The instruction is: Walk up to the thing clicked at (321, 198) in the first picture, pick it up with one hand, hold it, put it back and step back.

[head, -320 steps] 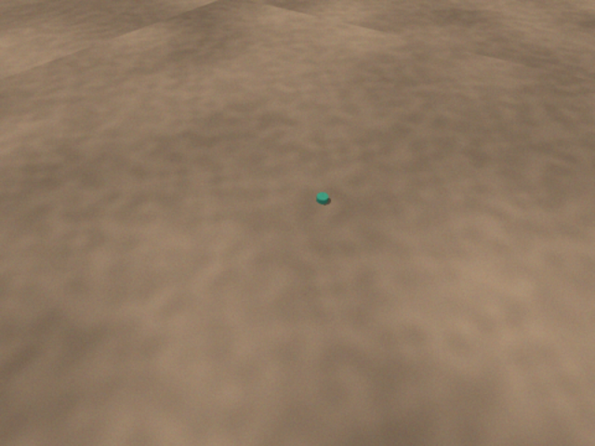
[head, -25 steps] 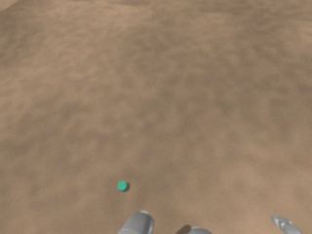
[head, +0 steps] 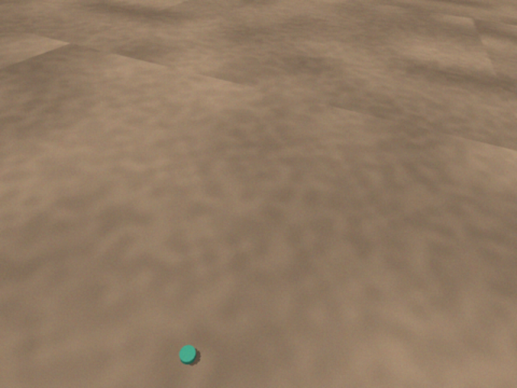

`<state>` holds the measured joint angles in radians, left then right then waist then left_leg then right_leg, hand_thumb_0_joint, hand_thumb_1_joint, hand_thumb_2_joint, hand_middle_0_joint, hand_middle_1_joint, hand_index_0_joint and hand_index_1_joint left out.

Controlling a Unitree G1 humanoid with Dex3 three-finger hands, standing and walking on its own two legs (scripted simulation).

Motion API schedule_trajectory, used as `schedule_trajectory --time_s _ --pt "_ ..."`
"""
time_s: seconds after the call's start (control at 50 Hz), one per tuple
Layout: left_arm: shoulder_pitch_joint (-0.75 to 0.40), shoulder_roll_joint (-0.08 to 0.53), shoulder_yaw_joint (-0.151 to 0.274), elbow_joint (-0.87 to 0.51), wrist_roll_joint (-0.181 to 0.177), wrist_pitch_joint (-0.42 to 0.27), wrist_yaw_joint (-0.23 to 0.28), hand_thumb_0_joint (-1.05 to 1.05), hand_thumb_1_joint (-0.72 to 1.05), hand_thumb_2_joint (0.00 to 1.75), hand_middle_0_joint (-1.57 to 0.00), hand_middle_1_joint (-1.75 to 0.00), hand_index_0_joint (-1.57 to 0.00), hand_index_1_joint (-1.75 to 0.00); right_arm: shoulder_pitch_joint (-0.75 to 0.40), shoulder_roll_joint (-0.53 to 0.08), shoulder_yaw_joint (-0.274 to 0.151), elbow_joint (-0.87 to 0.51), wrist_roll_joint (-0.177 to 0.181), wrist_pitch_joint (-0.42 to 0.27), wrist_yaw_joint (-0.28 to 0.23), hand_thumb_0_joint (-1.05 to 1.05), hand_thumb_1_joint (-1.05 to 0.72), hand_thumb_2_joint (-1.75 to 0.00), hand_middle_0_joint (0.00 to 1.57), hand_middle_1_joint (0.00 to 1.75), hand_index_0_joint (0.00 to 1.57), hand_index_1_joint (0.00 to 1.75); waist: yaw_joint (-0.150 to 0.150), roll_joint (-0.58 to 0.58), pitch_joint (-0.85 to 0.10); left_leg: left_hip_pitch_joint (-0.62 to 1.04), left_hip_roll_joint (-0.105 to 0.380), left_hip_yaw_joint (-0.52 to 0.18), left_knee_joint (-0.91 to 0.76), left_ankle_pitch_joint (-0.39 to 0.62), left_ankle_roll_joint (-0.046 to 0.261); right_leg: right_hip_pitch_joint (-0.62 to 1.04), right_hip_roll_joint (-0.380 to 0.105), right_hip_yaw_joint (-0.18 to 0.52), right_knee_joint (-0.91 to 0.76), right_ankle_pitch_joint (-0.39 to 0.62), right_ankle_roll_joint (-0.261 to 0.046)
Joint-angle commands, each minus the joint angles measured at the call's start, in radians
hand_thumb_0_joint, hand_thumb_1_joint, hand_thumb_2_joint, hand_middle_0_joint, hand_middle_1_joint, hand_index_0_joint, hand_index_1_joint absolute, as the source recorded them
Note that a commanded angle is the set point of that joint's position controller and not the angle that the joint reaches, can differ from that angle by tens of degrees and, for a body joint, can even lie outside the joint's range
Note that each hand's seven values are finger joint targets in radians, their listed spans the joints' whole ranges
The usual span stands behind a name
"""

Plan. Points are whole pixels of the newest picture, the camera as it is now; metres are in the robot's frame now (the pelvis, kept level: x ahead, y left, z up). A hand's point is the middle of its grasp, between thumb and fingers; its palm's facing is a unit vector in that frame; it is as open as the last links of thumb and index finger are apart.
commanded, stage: walk up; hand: left
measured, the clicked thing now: (187, 354) +0.47 +0.21 -0.76
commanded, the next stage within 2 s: none
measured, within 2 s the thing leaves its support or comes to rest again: neither
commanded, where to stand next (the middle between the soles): +0.07 -0.02 m, yaw -2 degrees
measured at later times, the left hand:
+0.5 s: hand out of the picture +0.16 +0.22 -0.15, palm faces -0.05 -0.95 -0.32, open 7.4 cm
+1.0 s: hand out of the picture +0.03 +0.23 -0.15, palm faces -0.01 -0.90 -0.43, open 7.4 cm
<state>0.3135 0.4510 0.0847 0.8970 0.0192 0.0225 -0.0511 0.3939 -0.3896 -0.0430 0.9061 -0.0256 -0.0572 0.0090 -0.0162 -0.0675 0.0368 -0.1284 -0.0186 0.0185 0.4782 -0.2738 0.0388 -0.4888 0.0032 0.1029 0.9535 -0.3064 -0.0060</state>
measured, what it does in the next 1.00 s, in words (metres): steps on the spot: right foot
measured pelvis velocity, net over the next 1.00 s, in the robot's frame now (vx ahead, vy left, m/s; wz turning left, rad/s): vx -0.08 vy -0.03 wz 0.01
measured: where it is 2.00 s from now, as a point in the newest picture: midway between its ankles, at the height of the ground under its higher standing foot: outside the picture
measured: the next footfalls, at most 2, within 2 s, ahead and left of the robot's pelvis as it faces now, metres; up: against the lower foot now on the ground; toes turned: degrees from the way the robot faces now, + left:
right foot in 0.18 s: +0.12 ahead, -0.15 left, +0.00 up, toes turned -2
left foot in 1.08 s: -0.09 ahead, +0.10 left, +0.00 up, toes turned +2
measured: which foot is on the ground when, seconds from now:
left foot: down 0.00-0.76, up 0.78-1.00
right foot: up 0.00-0.16, down 0.18-1.00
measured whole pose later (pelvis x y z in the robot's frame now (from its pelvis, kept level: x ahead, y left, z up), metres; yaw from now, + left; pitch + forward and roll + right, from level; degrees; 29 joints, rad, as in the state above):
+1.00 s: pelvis -0.08 -0.03 -0.02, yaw +0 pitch -2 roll +1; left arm 0.08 0.33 0.05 0.89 0.05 0.05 0.00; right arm 0.16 -0.44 -0.06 0.91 0.01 0.06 -0.01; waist 0.03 0.05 0.19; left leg -0.40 -0.07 -0.12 1.11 -0.50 -0.03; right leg -0.43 -0.04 -0.05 0.59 -0.13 -0.04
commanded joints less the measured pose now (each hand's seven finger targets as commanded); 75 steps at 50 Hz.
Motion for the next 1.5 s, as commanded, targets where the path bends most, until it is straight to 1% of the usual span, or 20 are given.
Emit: schedule_trajectory --time_s 0.0,0.12,0.18,0.22,0.3,0.44,0.52,0.64,0.68,0.72,0.76,0.84,0.98,1.06,1.1,1.12,1.18,1.34,1.42,1.48 --pt "-0.046 0.124 0.02 -0.051 -0.017 -0.031 0.01 0.0 0.9 0.9 -0.2 -0.3 -0.2 -0.3 -0.159 -0.232 -0.054 -0.116 -0.005 -0.024 -0.015 0.0 -0.9 -0.9 0.2 0.3 0.2 0.3 0.022 0.234 0.163 -0.259 0.186 -0.113 -0.248 -0.063 0.109 0.099 -0.03 -0.024 -0.178 0.07 0.022" --pt "-0.055 0.111 0.004 -0.01 -0.016 -0.059 0.059 0.0 0.9 0.9 -0.2 -0.3 -0.2 -0.3 -0.142 -0.225 -0.054 -0.112 0.032 0.05 -0.015 0.0 -0.9 -0.9 0.2 0.3 0.2 0.3 0.024 0.212 -0.005 -0.106 0.177 -0.072 0.101 0.461 0.107 0.285 0.003 -0.14 -0.454 0.175 -0.011" --pt "-0.069 0.193 0.015 -0.014 -0.002 -0.075 0.067 0.0 0.9 0.9 -0.2 -0.3 -0.2 -0.3 -0.087 -0.136 -0.02 -0.11 0.055 0.045 -0.021 0.0 -0.9 -0.9 0.2 0.3 0.2 0.3 0.01 -0.084 -0.132 -0.194 0.061 -0.037 0.3 0.073 0.001 0.429 -0.239 0.203 -0.534 0.498 -0.116" --pt "-0.182 0.201 -0.001 -0.034 -0.01 -0.062 0.062 0.0 0.9 0.9 -0.2 -0.3 -0.2 -0.3 -0.078 -0.163 -0.028 -0.053 0.042 0.052 -0.033 0.0 -0.9 -0.9 0.2 0.3 0.2 0.3 -0.012 -0.153 -0.11 -0.073 0.033 -0.053 0.224 -0.234 -0.005 0.233 -0.322 0.295 -0.543 0.333 -0.232" --pt "-0.229 0.126 -0.023 -0.025 -0.018 -0.048 0.06 0.0 0.9 0.9 -0.2 -0.3 -0.2 -0.3 -0.134 -0.198 -0.031 0.003 0.036 0.034 -0.023 0.0 -0.9 -0.9 0.2 0.3 0.2 0.3 -0.006 -0.096 -0.125 -0.008 0.098 -0.11 0.005 0.091 0.002 0.218 -0.158 0.068 -0.505 0.205 -0.069" --pt "-0.26 0.105 -0.024 0.048 -0.029 -0.045 0.052 0.0 0.9 0.9 -0.2 -0.3 -0.2 -0.3 -0.255 -0.198 -0.002 0.071 0.023 0.009 -0.02 0.0 -0.9 -0.9 0.2 0.3 0.2 0.3 0.034 0.045 -0.079 -0.086 0.14 -0.128 -0.089 0.187 0.007 0.314 -0.127 0.017 -0.501 0.297 -0.043" --pt "-0.285 0.126 -0.008 0.023 -0.039 -0.014 0.063 0.0 0.9 0.9 -0.2 -0.3 -0.2 -0.3 -0.278 -0.241 -0.034 0.059 0.036 0.039 -0.028 0.0 -0.9 -0.9 0.2 0.3 0.2 0.3 0.021 0.117 -0.027 -0.102 0.168 -0.12 -0.024 0.545 0.049 0.261 -0.073 -0.064 -0.356 0.464 -0.041" --pt "-0.248 0.113 0.005 0.013 -0.013 0.028 0.046 0.0 0.9 0.9 -0.2 -0.3 -0.2 -0.3 -0.362 -0.268 -0.07 -0.026 0.016 0.069 -0.03 0.0 -0.9 -0.9 0.2 0.3 0.2 0.3 0.036 0.269 -0.095 -0.197 0.277 -0.201 -0.021 0.397 0.151 0.275 -0.001 -0.105 -0.181 -0.034 -0.042" --pt "-0.219 0.125 0.011 0.012 -0.013 0.027 0.043 0.0 0.9 0.9 -0.2 -0.3 -0.2 -0.3 -0.382 -0.256 -0.071 -0.053 0.022 0.082 -0.03 0.0 -0.9 -0.9 0.2 0.3 0.2 0.3 0.053 0.226 -0.099 -0.222 0.24 -0.171 0.066 0.414 0.128 0.308 -0.027 -0.089 -0.208 0.145 -0.054" --pt "-0.191 0.176 0.023 0.006 -0.013 0.008 0.049 0.0 0.9 0.9 -0.2 -0.3 -0.2 -0.3 -0.374 -0.182 -0.054 -0.07 0.038 0.092 -0.03 0.0 -0.9 -0.9 0.2 0.3 0.2 0.3 0.071 0.029 -0.12 -0.216 0.022 -0.035 0.405 0.297 0.0 0.329 -0.214 0.102 -0.447 0.625 -0.145" --pt "-0.199 0.255 0.035 -0.034 0.001 -0.003 0.064 0.0 0.9 0.9 -0.2 -0.3 -0.2 -0.3 -0.3 -0.161 -0.047 -0.071 0.031 0.115 -0.053 0.0 -0.9 -0.9 0.2 0.3 0.2 0.3 0.067 -0.136 -0.122 -0.343 -0.086 -0.16 0.711 -0.429 -0.023 0.316 -0.43 0.395 -0.541 0.806 -0.304" --pt "-0.345 0.183 0.035 -0.102 0.018 0.005 0.078 0.0 0.9 0.9 -0.2 -0.3 -0.2 -0.3 -0.169 -0.22 -0.075 -0.036 0.039 0.127 -0.037 0.0 -0.9 -0.9 0.2 0.3 0.2 0.3 -0.015 -0.035 -0.103 -0.306 -0.092 -0.191 0.875 -0.21 -0.038 0.175 -0.263 0.144 -0.561 0.266 -0.183" --pt "-0.214 0.181 0.056 -0.095 0.045 -0.001 0.064 0.0 0.9 0.9 -0.2 -0.3 -0.2 -0.3 -0.136 -0.22 -0.052 -0.023 0.011 0.08 -0.019 0.0 -0.9 -0.9 0.2 0.3 0.2 0.3 0.067 -0.223 -0.191 -0.263 -0.014 -0.035 0.307 -0.332 -0.066 0.392 -0.248 0.136 -0.63 -0.38 -0.169" --pt "-0.159 0.172 0.043 -0.073 0.028 0.024 0.049 0.0 0.9 0.9 -0.2 -0.3 -0.2 -0.3 0.007 -0.211 -0.073 0.066 -0.014 0.065 -0.008 0.0 -0.9 -0.9 0.2 0.3 0.2 0.3 -0.003 -0.064 -0.081 0.124 -0.034 0.016 -0.171 -0.153 0.006 0.068 -0.161 0.011 -0.519 -0.406 -0.033" --pt "-0.163 0.087 0.032 -0.083 0.005 0.012 0.051 0.0 0.9 0.9 -0.2 -0.3 -0.2 -0.3 -0.176 -0.339 -0.085 -0.016 -0.048 0.058 -0.014 0.0 -0.9 -0.9 0.2 0.3 0.2 0.3 0.032 0.298 0.083 -0.073 0.349 -0.632 -0.371 -0.695 0.12 -0.252 0.056 -0.117 -0.065 -0.256 0.024" --pt "-0.27 0.186 0.06 -0.069 0.014 0.004 0.057 0.0 0.9 0.9 -0.2 -0.3 -0.2 -0.3 -0.213 -0.36 -0.083 -0.022 -0.025 0.052 -0.012 0.0 -0.9 -0.9 0.2 0.3 0.2 0.3 -0.022 0.253 0.198 -0.398 0.432 -0.682 -0.44 -0.871 0.207 -0.099 -0.025 0.031 0.013 -0.22 0.023" --pt "-0.12 0.078 0.03 -0.004 -0.01 -0.011 0.027 0.0 0.9 0.9 -0.2 -0.3 -0.2 -0.3 -0.329 -0.213 -0.036 -0.044 -0.037 0.015 -0.019 0.0 -0.9 -0.9 0.2 0.3 0.2 0.3 0.068 0.176 0.197 -0.273 0.197 -0.273 -0.332 -0.315 0.094 -0.011 0.04 0.033 0.02 -0.031 0.008" --pt "-0.145 0.16 0.032 -0.065 0.007 -0.069 0.007 0.0 0.9 0.9 -0.2 -0.3 -0.2 -0.3 -0.106 -0.282 -0.096 -0.057 -0.021 0.018 0.014 0.0 -0.9 -0.9 0.2 0.3 0.2 0.3 -0.048 0.254 0.094 0.065 0.277 -0.257 -0.24 -0.317 0.185 -0.019 -0.041 -0.085 -0.305 -0.12 0.012" --pt "0.089 0.126 0.03 0.015 0.005 -0.106 0.029 0.0 0.9 0.9 -0.2 -0.3 -0.2 -0.3 -0.133 -0.23 -0.079 -0.106 -0.014 0.033 0.028 0.0 -0.9 -0.9 0.2 0.3 0.2 0.3 0.059 0.131 -0.005 -0.02 0.177 -0.09 0.096 0.007 0.139 0.354 0.018 -0.162 -0.639 0.037 -0.019" --pt "0.17 0.277 0.059 0.008 0.008 -0.123 0.055 0.0 0.9 0.9 -0.2 -0.3 -0.2 -0.3 -0.149 -0.193 -0.056 -0.161 0.008 0.046 0.026 0.0 -0.9 -0.9 0.2 0.3 0.2 0.3 0.091 -0.083 -0.018 -0.505 -0.009 -0.116 0.564 -0.279 0.017 0.567 -0.395 0.567 -0.738 -0.124 -0.181"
